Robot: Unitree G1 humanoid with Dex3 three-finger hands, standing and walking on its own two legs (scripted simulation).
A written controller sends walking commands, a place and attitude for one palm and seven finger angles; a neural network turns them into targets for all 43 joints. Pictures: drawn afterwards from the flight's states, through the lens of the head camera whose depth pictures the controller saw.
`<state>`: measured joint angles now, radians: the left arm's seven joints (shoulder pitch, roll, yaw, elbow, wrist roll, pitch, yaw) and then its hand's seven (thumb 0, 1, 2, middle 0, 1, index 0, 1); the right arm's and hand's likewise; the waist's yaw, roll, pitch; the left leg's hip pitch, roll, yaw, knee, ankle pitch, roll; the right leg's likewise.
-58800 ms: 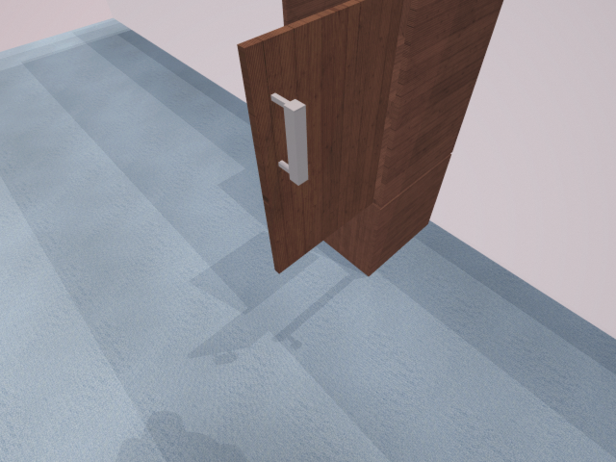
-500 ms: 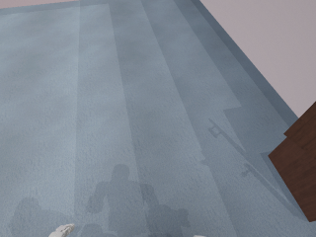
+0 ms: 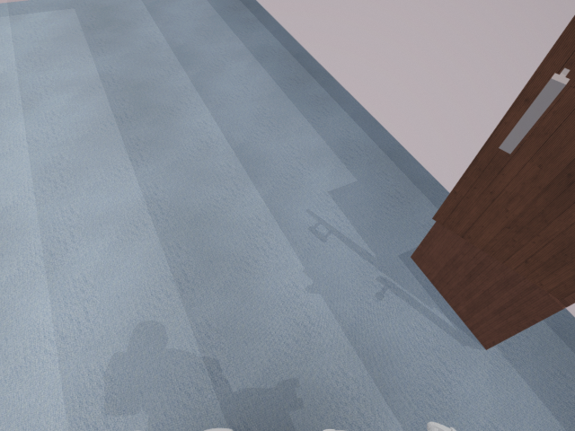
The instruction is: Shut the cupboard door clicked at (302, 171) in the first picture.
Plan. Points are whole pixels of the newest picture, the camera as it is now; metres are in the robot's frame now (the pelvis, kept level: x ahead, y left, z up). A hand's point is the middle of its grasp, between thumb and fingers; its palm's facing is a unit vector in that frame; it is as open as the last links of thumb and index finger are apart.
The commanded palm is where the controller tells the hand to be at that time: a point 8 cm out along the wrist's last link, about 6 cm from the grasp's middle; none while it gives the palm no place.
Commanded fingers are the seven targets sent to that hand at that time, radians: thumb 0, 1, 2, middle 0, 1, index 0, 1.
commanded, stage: turn to face it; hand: left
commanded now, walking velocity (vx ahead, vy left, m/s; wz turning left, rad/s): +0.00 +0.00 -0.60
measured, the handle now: (534, 111) +0.69 -0.43 +0.09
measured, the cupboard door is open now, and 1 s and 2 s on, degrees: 21 21 21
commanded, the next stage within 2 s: take the last steps up to it in 1.06 s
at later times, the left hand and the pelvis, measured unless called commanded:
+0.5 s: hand (204, 420) +0.15 +0.13 -0.14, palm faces -0.28 -0.91 -0.30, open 7.4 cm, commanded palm none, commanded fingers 0.00 0.90 0.90 -0.20 -0.30 -0.20 -0.30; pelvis -0.01 -0.04 +0.00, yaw -18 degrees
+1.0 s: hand (201, 397) +0.18 +0.14 -0.17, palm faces -0.45 -0.86 -0.22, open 7.4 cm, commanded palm none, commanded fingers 0.00 0.90 0.90 -0.20 -0.30 -0.20 -0.30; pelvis +0.03 -0.01 +0.01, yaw -32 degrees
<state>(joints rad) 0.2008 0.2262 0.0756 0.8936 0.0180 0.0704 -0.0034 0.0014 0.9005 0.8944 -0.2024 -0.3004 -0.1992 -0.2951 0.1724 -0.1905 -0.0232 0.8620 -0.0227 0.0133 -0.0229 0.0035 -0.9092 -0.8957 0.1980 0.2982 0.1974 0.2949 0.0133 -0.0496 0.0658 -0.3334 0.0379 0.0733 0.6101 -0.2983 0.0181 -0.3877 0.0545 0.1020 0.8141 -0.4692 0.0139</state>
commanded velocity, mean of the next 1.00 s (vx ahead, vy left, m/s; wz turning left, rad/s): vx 0.00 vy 0.00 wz -0.51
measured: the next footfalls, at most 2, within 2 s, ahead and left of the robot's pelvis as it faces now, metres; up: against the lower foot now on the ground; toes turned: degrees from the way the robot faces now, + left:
right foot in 0.40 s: -0.01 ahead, -0.14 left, +0.00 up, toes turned -19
left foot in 0.88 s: +0.12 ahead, +0.06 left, +0.00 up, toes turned -27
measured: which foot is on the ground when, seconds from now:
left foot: down 0.00-0.40, up 0.42-0.86, down 0.88-1.00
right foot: up 0.00-0.38, down 0.40-0.88, up 0.90-1.00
